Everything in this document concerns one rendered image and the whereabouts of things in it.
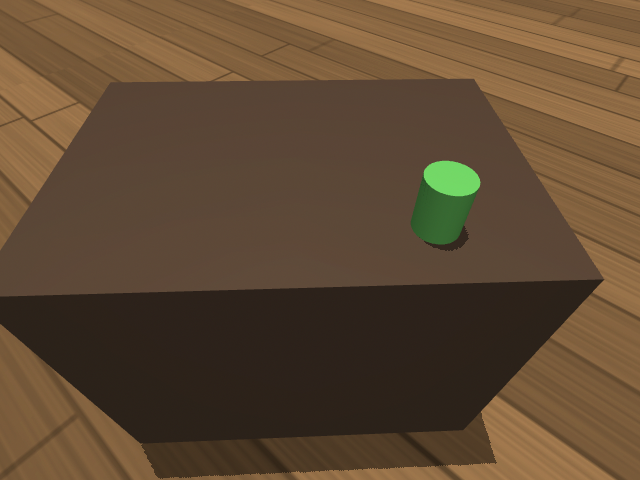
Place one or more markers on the can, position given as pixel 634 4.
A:
pixel 446 194

